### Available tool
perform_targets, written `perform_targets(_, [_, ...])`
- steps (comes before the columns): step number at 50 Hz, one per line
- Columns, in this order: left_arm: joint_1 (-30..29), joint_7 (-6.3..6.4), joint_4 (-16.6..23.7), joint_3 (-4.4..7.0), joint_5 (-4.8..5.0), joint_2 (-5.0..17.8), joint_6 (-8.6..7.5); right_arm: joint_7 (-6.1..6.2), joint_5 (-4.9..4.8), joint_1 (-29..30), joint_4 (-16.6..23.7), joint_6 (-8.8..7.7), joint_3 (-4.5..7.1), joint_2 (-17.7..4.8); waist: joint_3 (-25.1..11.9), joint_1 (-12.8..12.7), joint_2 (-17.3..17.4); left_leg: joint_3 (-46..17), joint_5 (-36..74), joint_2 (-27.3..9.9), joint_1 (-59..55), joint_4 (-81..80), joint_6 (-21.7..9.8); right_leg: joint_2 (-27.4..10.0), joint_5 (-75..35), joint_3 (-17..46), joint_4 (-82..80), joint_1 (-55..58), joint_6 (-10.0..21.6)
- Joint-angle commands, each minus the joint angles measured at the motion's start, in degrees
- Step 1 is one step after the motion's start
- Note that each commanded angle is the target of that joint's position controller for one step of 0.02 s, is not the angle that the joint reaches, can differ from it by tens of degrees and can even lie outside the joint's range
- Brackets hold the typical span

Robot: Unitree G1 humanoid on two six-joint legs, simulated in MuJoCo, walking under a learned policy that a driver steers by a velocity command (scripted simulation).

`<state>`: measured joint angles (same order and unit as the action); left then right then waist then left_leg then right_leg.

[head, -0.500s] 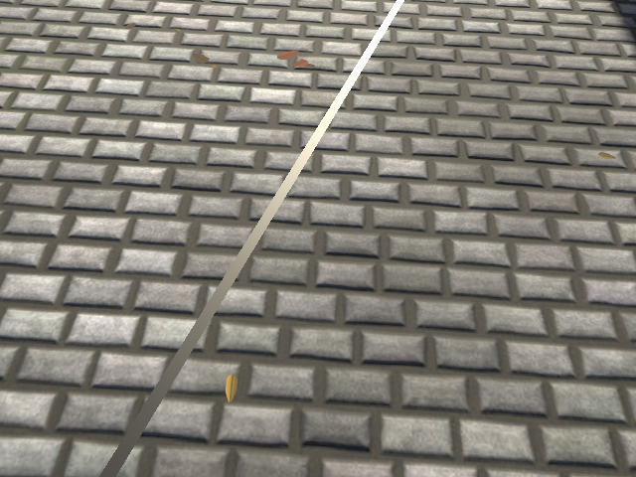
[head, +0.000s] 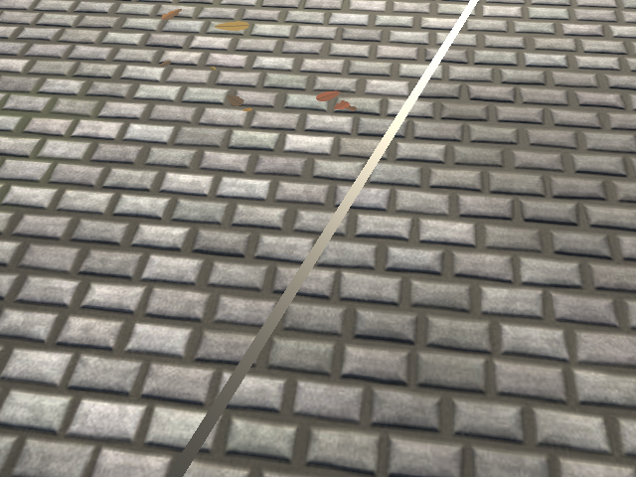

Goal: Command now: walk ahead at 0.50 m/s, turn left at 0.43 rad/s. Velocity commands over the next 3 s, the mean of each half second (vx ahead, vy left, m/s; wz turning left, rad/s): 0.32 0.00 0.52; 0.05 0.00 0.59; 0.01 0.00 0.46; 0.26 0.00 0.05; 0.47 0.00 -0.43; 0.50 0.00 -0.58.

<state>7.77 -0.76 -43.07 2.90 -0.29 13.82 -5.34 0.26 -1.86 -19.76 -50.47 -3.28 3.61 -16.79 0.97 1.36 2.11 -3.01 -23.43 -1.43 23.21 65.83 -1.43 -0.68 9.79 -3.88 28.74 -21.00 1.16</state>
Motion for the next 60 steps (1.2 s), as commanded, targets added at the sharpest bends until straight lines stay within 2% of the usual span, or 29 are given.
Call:
perform_targets(1, [2.83, 0.18, 0.34, 1.54, -0.37, 5.09, -0.77, 0.25, 0.09, 1.69, 5.27, 0.38, 1.71, -4.19, -1.98, -1.73, -9.85, -3.06, 6.13, -6.41, 14.56, 2.08, -0.05, -15.36, 2.15, 16.02, -18.80, 13.38, 8.62])
perform_targets(3, [2.22, 0.33, -0.59, 2.03, -0.50, 5.98, -1.42, 0.26, 0.11, 1.93, 5.88, 1.53, 1.61, -2.36, -0.66, -0.66, -8.22, -2.91, 9.11, -6.64, 14.40, 0.71, 0.46, -15.28, -4.07, 10.74, -20.82, 11.05, 9.07])
perform_targets(6, [3.63, 0.95, -2.28, 2.72, -0.72, 7.62, -1.54, 0.07, 0.58, 4.94, 7.46, 2.04, 1.68, -2.00, 0.48, -0.81, -5.98, -3.46, 16.15, -6.62, 17.51, -5.76, 1.23, -15.25, -9.79, 4.60, -21.64, 12.61, 9.44])
perform_targets(11, [3.99, 2.39, -3.31, 3.30, -0.20, 10.20, -0.07, -2.00, 1.55, 14.11, 11.20, 1.46, 0.82, -0.23, 2.75, -3.28, -5.08, 3.38, 26.61, -4.22, 11.43, -23.76, 1.03, -13.15, -24.35, -5.81, -18.45, 12.86, 7.32])
perform_targets(15, [4.18, 2.93, -3.86, 4.25, 1.85, 12.81, 1.70, -3.27, 1.65, 14.47, 13.75, 2.30, 1.87, -2.86, 0.34, -2.21, -7.03, 5.59, 19.95, -1.78, 8.14, -29.03, -1.25, -15.44, -34.49, -6.77, -10.42, 20.21, 5.48])
perform_targets(17, [2.40, 3.11, -3.34, 4.66, 2.94, 13.52, 2.54, -3.35, 1.75, 7.16, 12.62, 2.48, 3.46, -5.77, -3.53, 2.06, -6.90, 7.93, 17.58, 1.93, -0.86, -33.19, -3.78, -14.32, -41.82, -7.60, 1.55, 20.96, 3.55])
perform_targets(18, [2.96, 2.91, -3.30, 4.20, 2.78, 12.09, 2.74, -2.59, 1.77, 0.49, 10.79, 2.39, 5.00, -8.77, -7.08, 5.15, -3.91, 7.83, 24.29, 4.34, -10.81, -38.20, -5.68, -11.02, -36.80, -8.80, 13.07, 17.80, 1.02])
perform_targets(19, [6.22, 2.47, -2.28, 2.89, -0.22, 8.28, 2.53, -0.97, 1.85, -2.12, 10.97, 2.69, 6.34, -14.77, -11.34, 4.09, 7.91, -6.62, 50.67, -6.16, -25.18, -36.79, -9.63, -6.66, -6.54, -9.21, 31.24, 3.25, -3.15])
perform_targets(20, [11.49, 1.82, -0.51, 1.34, -1.76, 4.63, 1.85, -0.70, 3.01, 2.54, 14.17, 2.42, 5.86, -17.93, -20.00, -1.95, 15.71, -33.22, 64.30, -20.13, -38.15, -37.71, -23.94, 4.23, 32.37, -0.68, 51.26, -13.74, -6.76])
perform_targets(21, [9.19, 1.21, -1.10, 2.15, 0.20, 9.52, 1.42, -1.63, 2.64, 2.21, 15.51, 2.28, 5.05, -14.34, -26.59, 2.31, 6.11, -33.23, 52.45, -19.87, -37.06, -42.00, -24.22, 1.99, 29.82, 9.53, 54.55, -15.50, -5.68])
perform_targets(22, [4.25, 1.28, 0.36, 2.29, 1.67, 10.11, 1.51, -1.77, 2.10, 5.22, 15.89, 1.88, 4.31, -11.59, -19.89, 1.94, 3.13, -26.71, 42.77, -16.84, -31.68, -43.13, -20.91, 0.07, 24.69, 9.05, 52.90, -18.46, -4.32])
perform_targets(23, [2.66, 2.08, 0.06, 2.25, 0.97, 9.29, 2.00, -1.53, 1.10, 8.11, 15.63, 1.88, 3.80, -9.48, -13.20, 0.25, -1.31, -21.54, 36.17, -13.38, -23.76, -44.28, -17.12, -2.21, 20.20, 8.59, 47.70, -18.99, -4.13])
perform_targets(24, [1.89, 2.95, -0.11, 2.56, 0.00, 10.00, 2.83, -1.02, 0.85, 10.32, 15.92, 2.13, 3.20, -7.67, -10.11, -0.94, -0.88, -18.89, 32.40, -11.47, -16.93, -45.50, -15.08, -3.68, 17.35, 8.81, 43.02, -16.78, -4.03])
perform_targets(25, [2.13, 3.12, 0.06, 2.81, -0.23, 10.38, 3.62, -0.69, 1.54, 11.51, 16.45, 2.45, 3.07, -7.57, -8.68, -2.35, 0.56, -17.71, 30.64, -9.91, -11.32, -46.78, -14.21, -3.58, 15.47, 8.68, 40.60, -13.06, -3.80])
perform_targets(27, [3.25, 3.26, 0.21, 2.62, -0.57, 9.03, 4.26, -0.18, 2.58, 11.81, 17.21, 2.52, 3.43, -8.58, -9.27, -3.26, 2.14, -16.54, 33.07, -8.44, -7.56, -47.38, -14.14, -2.08, 13.24, 8.05, 36.56, -9.86, -4.10])
perform_targets(31, [0.93, 3.67, 1.08, 2.08, -0.53, 7.79, 4.80, 1.25, 1.67, 10.83, 17.66, 3.24, 3.90, -9.70, -10.59, -2.33, 2.74, -17.64, 26.21, -7.18, -7.99, -46.92, -13.08, -0.74, 9.36, 9.33, 27.41, -10.32, -5.59])
perform_targets(35, [-2.15, 3.32, 2.29, 2.00, -0.08, 7.76, 4.89, 1.84, 1.66, 11.45, 18.43, 4.38, 3.83, -9.38, -8.16, -1.08, 5.11, -20.81, 11.02, -5.25, -6.00, -47.75, -11.24, 0.52, 6.77, 10.19, 19.75, -8.72, -5.97])
perform_targets(40, [-1.93, 2.25, 3.00, 2.25, 0.50, 8.24, 3.39, 1.52, 1.46, 10.61, 18.97, 5.34, 3.78, -8.97, -7.91, -0.41, 7.36, -26.04, 16.10, -5.06, -9.30, -44.31, -10.43, 2.30, 9.07, 10.00, 8.40, -3.24, -4.48])
perform_targets(42, [1.78, 1.61, 2.05, 2.74, 0.54, 8.58, 2.90, 1.68, 0.69, 11.70, 19.50, 5.91, 3.55, -8.49, -7.71, -3.00, 6.92, -25.73, 17.97, -2.61, -7.77, -41.06, -8.07, 1.97, 1.68, 8.70, -4.41, 4.74, -2.74])
perform_targets(43, [3.62, 1.64, 1.84, 3.62, -0.20, 11.50, 2.94, 1.79, 0.61, 10.20, 19.71, 6.03, 3.06, -6.68, -8.64, -2.75, 2.66, -22.51, 10.69, 0.53, -2.94, -35.75, -5.25, -5.14, -2.01, 13.35, -7.95, 11.61, -0.21])
perform_targets(44, [1.39, 2.08, 2.65, 4.64, -1.37, 16.92, 3.72, 1.59, 0.54, 6.72, 20.38, 5.85, 2.60, -4.32, -7.47, 1.37, -13.82, -10.30, -6.56, 9.86, 7.80, -23.54, -1.37, -17.81, -13.54, 26.02, -9.52, 16.27, 7.13])
perform_targets(45, [1.85, 1.97, 3.12, 4.49, -2.77, 14.95, 3.84, 1.30, 1.19, 8.67, 21.05, 4.95, 3.99, -9.13, -6.52, -0.93, -19.07, -6.12, -13.26, 9.86, 13.24, -9.89, 1.61, -24.01, -18.81, 34.51, -11.44, 13.15, 14.64])
perform_targets(46, [-0.77, 2.32, 4.59, 3.70, -2.25, 12.03, 3.82, 1.05, 1.32, 7.94, 19.87, 4.82, 5.06, -12.09, -6.03, -0.26, -13.34, -6.89, -9.43, 7.09, 13.04, -1.96, 2.90, -22.41, -19.37, 29.73, -10.15, 12.33, 14.15])
perform_targets(47, [-3.10, 2.60, 5.09, 3.22, -1.36, 9.84, 4.02, 1.08, 1.02, 6.91, 18.31, 5.35, 5.25, -11.54, -4.98, 0.47, -10.18, -5.87, -5.95, 6.49, 12.92, 1.09, 3.88, -18.19, -18.41, 23.34, -8.92, 11.77, 11.09])
perform_targets(49, [-3.66, 3.04, 5.54, 2.62, -0.06, 8.54, 4.44, 1.14, 0.98, 6.13, 17.47, 6.61, 4.47, -8.29, -3.52, 0.03, -9.21, -4.34, -1.66, 5.69, 14.43, 5.83, 5.65, -14.69, -18.45, 16.82, -8.30, 12.55, 9.17])
perform_targets(51, [-2.10, 3.32, 5.34, 2.74, -0.43, 9.16, 5.10, 0.86, 0.35, 8.69, 18.81, 6.81, 3.64, -6.16, -2.68, -1.35, -10.52, -0.82, 1.01, 4.56, 14.49, 1.64, 6.52, -12.78, -17.84, 12.32, -9.32, 13.56, 9.37])
perform_targets(53, [0.21, 3.59, 4.97, 3.21, -0.65, 10.36, 5.64, 0.69, 0.26, 12.02, 20.45, 6.66, 3.08, -5.21, -3.49, -3.48, -12.29, 0.56, 1.36, 2.79, 14.58, -4.87, 7.23, -13.84, -18.43, 11.24, -9.24, 17.46, 10.28])
perform_targets(56, [0.12, 3.23, 5.02, 4.14, -0.28, 12.83, 6.03, -0.09, 0.70, 13.27, 21.73, 6.56, 2.35, -4.33, -5.17, -4.23, -13.65, 2.94, 0.20, 0.65, 7.42, -14.51, 6.61, -15.61, -19.46, 8.75, -8.91, 16.76, 10.67])
perform_targets(60, [-0.13, 2.31, 4.63, 4.71, 1.03, 14.25, 5.82, -0.99, 0.56, 11.62, 21.74, 7.02, 3.02, -5.86, -5.24, -3.53, -14.32, 5.94, 2.51, 1.03, -0.05, -25.85, 4.08, -17.34, -18.35, 7.21, -7.20, 15.41, 9.81])
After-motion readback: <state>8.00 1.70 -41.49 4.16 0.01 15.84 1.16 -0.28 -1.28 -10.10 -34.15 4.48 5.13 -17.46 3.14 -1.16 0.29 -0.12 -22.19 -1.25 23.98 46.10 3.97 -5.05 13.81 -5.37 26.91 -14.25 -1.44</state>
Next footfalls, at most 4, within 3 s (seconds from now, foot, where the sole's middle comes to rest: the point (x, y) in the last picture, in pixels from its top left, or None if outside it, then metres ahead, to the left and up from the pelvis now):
0.38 left None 0.32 0.16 -0.77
0.86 right None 0.39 -0.04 -0.77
1.26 left None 0.21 0.16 -0.77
1.68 right None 0.36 0.00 -0.77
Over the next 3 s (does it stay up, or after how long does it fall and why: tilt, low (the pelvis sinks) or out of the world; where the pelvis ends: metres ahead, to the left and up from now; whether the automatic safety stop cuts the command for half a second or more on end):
stays up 0.72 0.47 0.01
